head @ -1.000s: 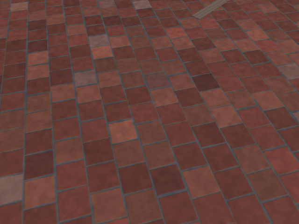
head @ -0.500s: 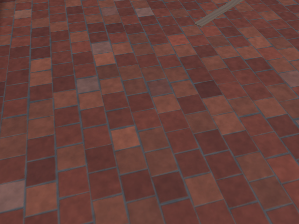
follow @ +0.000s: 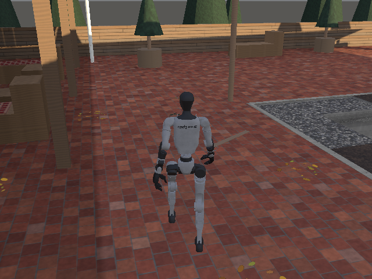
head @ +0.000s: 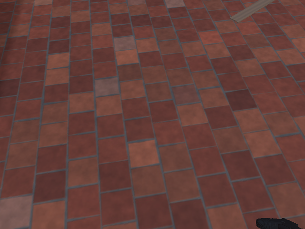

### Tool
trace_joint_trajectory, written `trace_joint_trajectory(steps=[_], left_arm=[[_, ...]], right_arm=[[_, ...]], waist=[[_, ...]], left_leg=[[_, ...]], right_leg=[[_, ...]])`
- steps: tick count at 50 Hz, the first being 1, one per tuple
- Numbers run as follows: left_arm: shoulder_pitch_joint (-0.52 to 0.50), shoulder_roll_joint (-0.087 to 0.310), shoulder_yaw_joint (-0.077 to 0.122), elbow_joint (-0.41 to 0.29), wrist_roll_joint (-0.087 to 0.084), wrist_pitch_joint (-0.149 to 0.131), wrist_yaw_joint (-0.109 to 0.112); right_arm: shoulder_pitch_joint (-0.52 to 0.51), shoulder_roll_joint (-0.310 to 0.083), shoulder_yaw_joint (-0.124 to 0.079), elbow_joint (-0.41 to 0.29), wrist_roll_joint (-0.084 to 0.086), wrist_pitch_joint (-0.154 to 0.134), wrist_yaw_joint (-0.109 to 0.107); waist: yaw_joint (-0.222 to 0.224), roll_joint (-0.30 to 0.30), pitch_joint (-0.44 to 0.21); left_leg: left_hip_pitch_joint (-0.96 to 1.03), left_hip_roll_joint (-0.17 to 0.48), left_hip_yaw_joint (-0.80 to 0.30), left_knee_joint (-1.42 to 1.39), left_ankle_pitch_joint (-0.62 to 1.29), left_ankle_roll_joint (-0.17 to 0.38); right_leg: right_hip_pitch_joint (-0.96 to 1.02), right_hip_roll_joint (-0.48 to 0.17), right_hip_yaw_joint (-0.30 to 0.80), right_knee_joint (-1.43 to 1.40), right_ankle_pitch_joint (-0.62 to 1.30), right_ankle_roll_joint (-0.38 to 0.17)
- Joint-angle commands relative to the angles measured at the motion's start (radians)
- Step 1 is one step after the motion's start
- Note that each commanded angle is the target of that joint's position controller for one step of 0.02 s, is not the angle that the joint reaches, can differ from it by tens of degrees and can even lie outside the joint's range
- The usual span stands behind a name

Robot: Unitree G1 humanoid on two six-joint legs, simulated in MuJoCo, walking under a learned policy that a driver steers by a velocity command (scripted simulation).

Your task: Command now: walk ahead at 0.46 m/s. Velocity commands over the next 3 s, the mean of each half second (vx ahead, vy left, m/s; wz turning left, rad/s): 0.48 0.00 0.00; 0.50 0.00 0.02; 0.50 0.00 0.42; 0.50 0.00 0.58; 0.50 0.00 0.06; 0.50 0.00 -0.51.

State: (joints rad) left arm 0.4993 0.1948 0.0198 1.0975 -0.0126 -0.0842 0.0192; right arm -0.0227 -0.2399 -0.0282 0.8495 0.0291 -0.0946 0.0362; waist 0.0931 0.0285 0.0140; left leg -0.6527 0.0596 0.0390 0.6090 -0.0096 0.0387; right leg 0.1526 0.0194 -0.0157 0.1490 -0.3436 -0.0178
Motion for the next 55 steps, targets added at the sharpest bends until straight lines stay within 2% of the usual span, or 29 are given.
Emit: trace_joint_trajectory(steps=[1, 2, 3, 4, 5, 6, 7, 8, 9, 11, 14, 17, 21, 27, 30, 31, 32, 33, 34, 35, 36, 37, 38, 40, 42, 45, 48, 52, 55], left_arm=[[-0.005, 0.192, 0.042, -0.034, -0.005, -0.003, 0.006], [-0.017, 0.205, 0.048, -0.039, 0.002, 0.005, 0.006], [-0.031, 0.200, 0.047, -0.046, 0.010, 0.017, 0.005], [-0.045, 0.187, 0.040, -0.063, 0.018, 0.021, 0.003], [0.070, 0.062, 0.008, -0.083, 0.027, 0.008, -0.011], [0.089, 0.026, -0.005, -0.064, 0.002, -0.022, -0.021], [-0.022, 0.125, 0.022, -0.100, -0.027, -0.045, -0.026], [-0.122, 0.159, 0.029, -0.133, -0.039, -0.055, -0.023], [-0.161, 0.157, 0.034, -0.142, -0.030, -0.052, -0.013], [-0.119, 0.124, 0.043, -0.134, -0.010, -0.021, -0.001], [-0.150, 0.106, 0.047, -0.155, -0.004, 0.005, 0.005], [-0.289, 0.125, 0.055, -0.206, 0.011, 0.002, 0.004], [-0.439, 0.099, 0.045, -0.250, 0.006, -0.013, -0.013], [-0.599, 0.104, 0.031, -0.319, -0.007, -0.026, -0.049], [-0.518, 0.155, 0.048, -0.315, -0.010, -0.035, -0.060], [-0.390, 0.190, 0.069, -0.278, -0.008, -0.036, -0.057], [-0.196, 0.253, 0.094, -0.225, 0.000, -0.036, -0.049], [-0.040, 0.357, 0.123, -0.194, 0.018, -0.028, -0.043], [-0.022, 0.296, 0.103, -0.185, 0.007, -0.021, -0.042], [-0.100, 0.237, 0.081, -0.195, 0.000, -0.020, -0.040], [-0.193, 0.202, 0.070, -0.221, 0.002, -0.019, -0.037], [-0.262, 0.171, 0.060, -0.230, 0.010, -0.020, -0.041], [-0.300, 0.141, 0.051, -0.234, 0.019, -0.025, -0.044], [-0.306, 0.139, 0.051, -0.221, 0.020, -0.030, -0.050], [-0.277, 0.170, 0.059, -0.203, 0.018, -0.035, -0.043], [-0.231, 0.189, 0.064, -0.184, 0.014, -0.029, -0.025], [-0.201, 0.204, 0.066, -0.173, 0.009, -0.025, -0.014], [-0.133, 0.210, 0.072, -0.135, 0.004, -0.016, -0.009], [-0.140, 0.221, 0.080, -0.131, 0.001, 0.002, -0.003]], right_arm=[[-0.056, -0.097, -0.024, -0.082, 0.001, -0.014, 0.008], [0.016, -0.123, -0.038, -0.066, 0.001, -0.014, 0.007], [0.166, -0.158, -0.061, -0.022, 0.003, -0.010, 0.002], [0.333, -0.198, -0.081, 0.023, 0.005, -0.003, -0.006], [0.470, -0.298, -0.102, 0.052, -0.026, 0.002, -0.013], [0.478, -0.250, -0.084, 0.063, -0.026, 0.005, -0.006], [0.378, -0.188, -0.064, 0.054, -0.015, -0.002, -0.003], [0.280, -0.144, -0.051, 0.031, -0.015, -0.008, -0.003], [0.205, -0.118, -0.042, 0.022, -0.026, -0.017, 0.004], [0.156, -0.080, -0.030, 0.029, -0.041, -0.026, 0.012], [0.211, -0.104, -0.034, 0.061, -0.036, -0.030, 0.002], [0.282, -0.140, -0.042, 0.080, -0.035, -0.025, -0.023], [0.358, -0.152, -0.042, 0.096, -0.023, -0.015, -0.041], [0.468, -0.164, -0.050, 0.142, -0.014, 0.015, -0.046], [0.437, -0.188, -0.060, 0.135, -0.013, 0.030, -0.049], [0.412, -0.182, -0.057, 0.127, -0.014, 0.036, -0.048], [0.406, -0.152, -0.043, 0.108, -0.023, 0.036, -0.048], [0.513, -0.047, -0.010, 0.089, -0.029, 0.016, -0.037], [0.505, -0.047, -0.006, 0.104, -0.019, -0.011, -0.032], [0.410, -0.145, -0.033, 0.075, 0.011, -0.030, -0.027], [0.334, -0.156, -0.035, 0.052, 0.021, -0.038, -0.029], [0.296, -0.146, -0.038, 0.047, 0.009, -0.035, -0.035], [0.307, -0.137, -0.046, 0.051, -0.004, -0.022, -0.041], [0.348, -0.084, -0.042, 0.062, -0.010, 0.006, -0.043], [0.318, -0.079, -0.043, 0.046, -0.016, 0.019, -0.047], [0.205, -0.079, -0.044, 0.007, -0.025, 0.016, -0.045], [0.106, -0.056, -0.034, -0.016, -0.017, 0.009, -0.032], [0.007, -0.061, -0.027, -0.056, -0.005, 0.012, -0.011], [-0.019, -0.080, -0.030, -0.091, -0.004, 0.010, 0.011]], waist=[[-0.088, -0.133, 0.092], [-0.130, -0.155, 0.027], [-0.205, -0.159, -0.066], [-0.279, -0.144, -0.164], [-0.235, 0.101, -0.346], [-0.219, 0.232, -0.456], [-0.206, 0.162, -0.267], [-0.180, 0.081, -0.141], [-0.138, -0.001, -0.066], [-0.069, 0.037, -0.036], [-0.054, 0.037, 0.012], [-0.084, 0.008, 0.042], [-0.132, 0.010, 0.049], [-0.176, 0.013, 0.081], [-0.109, 0.057, 0.020], [-0.037, 0.059, -0.059], [0.039, 0.040, -0.195], [0.025, -0.168, -0.372], [0.030, -0.258, -0.448], [0.026, -0.212, -0.303], [0.000, -0.152, -0.189], [-0.032, -0.086, -0.104], [-0.072, -0.094, -0.068], [-0.109, -0.108, -0.042], [-0.118, -0.093, -0.012], [-0.095, -0.079, 0.015], [-0.064, -0.088, 0.031], [-0.028, -0.081, 0.063], [-0.041, -0.083, 0.064]], left_leg=[[0.127, -0.041, 0.011, -0.072, 0.008, 0.041], [0.222, -0.070, 0.028, -0.056, -0.024, 0.060], [0.402, -0.103, 0.049, -0.046, -0.049, 0.085], [0.666, -0.043, -0.017, -0.028, -0.059, 0.120], [1.054, 0.232, -0.451, -0.069, -0.225, 0.261], [1.112, 0.352, -0.852, -0.313, -0.397, 0.336], [0.961, 0.308, -0.756, -0.353, -0.460, 0.271], [0.778, 0.275, -0.587, -0.370, -0.398, 0.232], [0.603, 0.237, -0.458, -0.400, -0.274, 0.211], [0.431, 0.168, -0.308, -0.450, -0.184, 0.185], [0.363, 0.148, -0.226, -0.510, -0.139, 0.210], [0.426, 0.151, -0.198, -0.527, -0.085, 0.210], [0.477, 0.114, -0.114, -0.522, -0.027, 0.168], [0.696, 0.184, -0.119, -0.433, 0.034, 0.159], [0.754, 0.200, -0.114, -0.306, 0.319, 0.129], [0.731, 0.161, -0.078, -0.158, 0.481, 0.107], [0.586, 0.109, -0.038, 0.078, 0.426, 0.075], [0.158, -0.039, 0.020, 0.492, 0.049, -0.004], [-0.014, -0.118, -0.111, 0.679, -0.544, -0.011], [-0.116, -0.050, -0.157, 0.755, -0.517, 0.013], [-0.125, 0.007, -0.122, 0.731, -0.428, 0.024], [-0.088, 0.046, -0.102, 0.659, -0.352, 0.021], [-0.020, 0.080, -0.109, 0.595, -0.302, 0.020], [0.055, 0.095, -0.102, 0.539, -0.265, 0.008], [0.019, 0.101, -0.093, 0.467, -0.202, -0.012], [-0.043, 0.100, -0.084, 0.277, -0.036, -0.034], [0.007, 0.064, -0.043, 0.082, 0.112, -0.030], [-0.025, 0.042, -0.045, -0.012, 0.105, -0.001], [-0.042, 0.023, -0.041, -0.038, -0.015, 0.043]], right_leg=[[-0.097, -0.265, 0.076, 0.027, 0.661, -0.125], [-0.063, -0.265, 0.060, 0.125, 0.854, -0.111], [-0.082, -0.236, 0.030, 0.304, 0.987, -0.090], [-0.239, -0.197, 0.013, 0.541, 0.886, -0.060], [-0.601, -0.048, -0.008, 0.958, 0.405, -0.009], [-0.763, 0.052, 0.120, 1.197, -0.192, -0.002], [-0.870, -0.016, 0.155, 1.279, -0.160, -0.029], [-0.876, -0.072, 0.119, 1.258, -0.069, -0.047], [-0.823, -0.121, 0.100, 1.189, 0.015, -0.048], [-0.698, -0.171, 0.106, 1.090, 0.079, -0.050], [-0.727, -0.187, 0.085, 0.985, 0.127, -0.029], [-0.857, -0.195, 0.081, 0.804, 0.292, 0.002], [-0.822, -0.149, 0.033, 0.542, 0.479, 0.010], [-0.858, -0.109, 0.021, 0.377, 0.388, -0.013], [-0.700, -0.058, -0.015, 0.338, 0.270, -0.057], [-0.519, -0.023, -0.044, 0.317, 0.279, -0.084], [-0.216, -0.083, 0.020, 0.363, 0.311, -0.135], [0.230, -0.355, 0.451, 0.351, 0.193, -0.293], [0.308, -0.434, 0.754, 0.186, 0.108, -0.337], [0.199, -0.395, 0.629, 0.164, 0.064, -0.279], [0.041, -0.358, 0.480, 0.143, 0.118, -0.244], [-0.119, -0.319, 0.378, 0.100, 0.190, -0.228], [-0.224, -0.281, 0.304, 0.064, 0.232, -0.208], [-0.329, -0.251, 0.235, 0.008, 0.272, -0.215], [-0.355, -0.245, 0.181, -0.024, 0.342, -0.229], [-0.324, -0.228, 0.120, -0.040, 0.390, -0.215], [-0.311, -0.200, 0.037, -0.053, 0.371, -0.181], [-0.168, -0.256, -0.005, -0.033, 0.356, -0.165], [-0.052, -0.302, -0.034, 0.043, 0.463, -0.136]])
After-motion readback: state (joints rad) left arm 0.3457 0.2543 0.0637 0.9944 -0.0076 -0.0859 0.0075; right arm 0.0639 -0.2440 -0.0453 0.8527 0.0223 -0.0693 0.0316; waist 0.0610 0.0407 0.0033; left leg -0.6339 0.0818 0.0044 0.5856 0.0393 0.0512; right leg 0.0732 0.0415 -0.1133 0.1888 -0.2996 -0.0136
